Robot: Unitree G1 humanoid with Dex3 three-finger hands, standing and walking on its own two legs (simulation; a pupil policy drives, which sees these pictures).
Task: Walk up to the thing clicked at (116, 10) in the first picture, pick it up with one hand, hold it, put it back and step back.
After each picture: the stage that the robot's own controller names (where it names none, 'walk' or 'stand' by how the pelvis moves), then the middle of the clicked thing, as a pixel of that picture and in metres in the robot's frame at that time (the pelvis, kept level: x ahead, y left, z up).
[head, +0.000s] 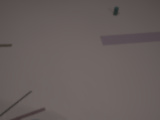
stand; (115, 11) +2.13 -0.51 -0.72
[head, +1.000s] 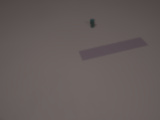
walk; (92, 23) +2.02 -0.03 -0.68
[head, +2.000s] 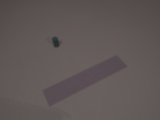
walk; (55, 42) +1.34 +0.39 -0.71
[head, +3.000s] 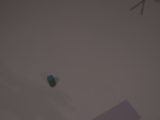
walk; (51, 81) +0.84 +0.38 -0.72
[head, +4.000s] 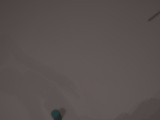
walk; (56, 116) +0.48 +0.30 -0.71
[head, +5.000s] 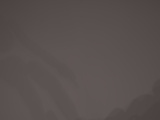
stand; out of the picture +0.36 +0.23 -0.71
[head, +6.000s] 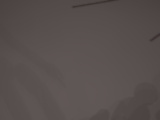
stand; out of the picture +0.33 +0.22 -0.72
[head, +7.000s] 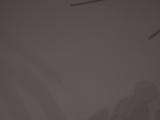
stand; out of the picture +0.34 +0.22 -0.72
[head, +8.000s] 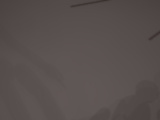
stand; out of the picture +0.32 +0.23 -0.73
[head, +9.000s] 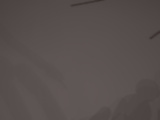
stand; out of the picture +0.32 +0.23 -0.73
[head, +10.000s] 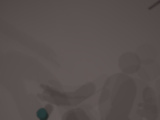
go down; (42, 115) +0.35 +0.23 -0.64
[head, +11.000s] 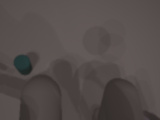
go down; (23, 65) +0.40 +0.26 -0.30
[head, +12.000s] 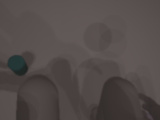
close in; (18, 66) +0.40 +0.26 -0.29
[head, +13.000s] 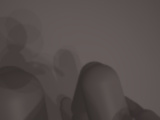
close in; out of the picture +0.38 +0.29 -0.21
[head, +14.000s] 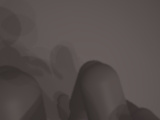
close; out of the picture +0.37 +0.30 -0.22
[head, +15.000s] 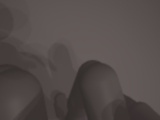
lift; out of the picture +0.36 +0.30 -0.22
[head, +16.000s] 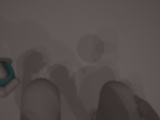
lift; (3, 77) +0.31 +0.27 -0.07
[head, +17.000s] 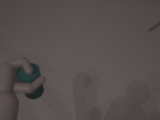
hold; (31, 82) +0.33 +0.17 +0.05
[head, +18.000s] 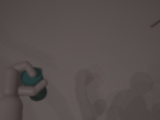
hold; (35, 85) +0.33 +0.17 +0.01
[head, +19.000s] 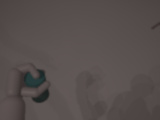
hold; (37, 86) +0.33 +0.17 +0.00
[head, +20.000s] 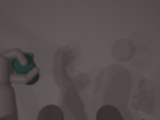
crouch; (27, 70) +0.38 +0.20 -0.06
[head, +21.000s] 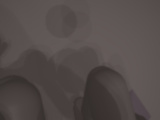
lower; out of the picture +0.39 +0.27 -0.19
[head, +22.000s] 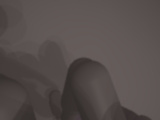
lower; out of the picture +0.40 +0.30 -0.22
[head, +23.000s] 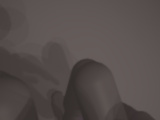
lower; out of the picture +0.39 +0.30 -0.22
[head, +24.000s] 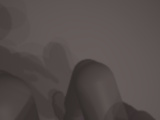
lower; out of the picture +0.39 +0.30 -0.22
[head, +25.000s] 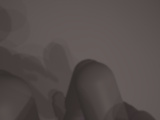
lower; out of the picture +0.39 +0.30 -0.22
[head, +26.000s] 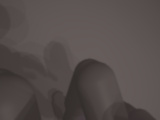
open; out of the picture +0.38 +0.28 -0.22
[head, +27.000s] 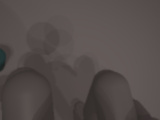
stand; out of the picture +0.39 +0.26 -0.25
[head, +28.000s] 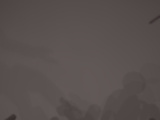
stand; out of the picture +0.35 +0.20 -0.63
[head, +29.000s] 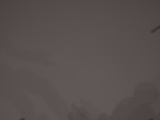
stand; out of the picture +0.36 +0.21 -0.66
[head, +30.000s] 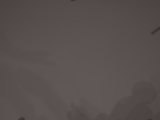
stand; out of the picture +0.34 +0.20 -0.67
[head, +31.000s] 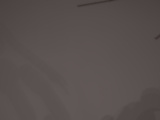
stand; out of the picture +0.37 +0.19 -0.72
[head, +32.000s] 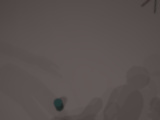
walk; (58, 104) +0.47 +0.20 -0.69
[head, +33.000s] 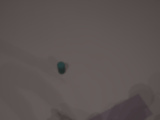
walk; (61, 68) +0.76 +0.18 -0.69
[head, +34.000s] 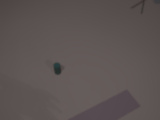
stand; (57, 68) +0.95 +0.24 -0.70
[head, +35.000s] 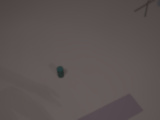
stand; (60, 72) +0.94 +0.23 -0.73
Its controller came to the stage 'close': yes
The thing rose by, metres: 0.71
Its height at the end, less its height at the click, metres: +0.00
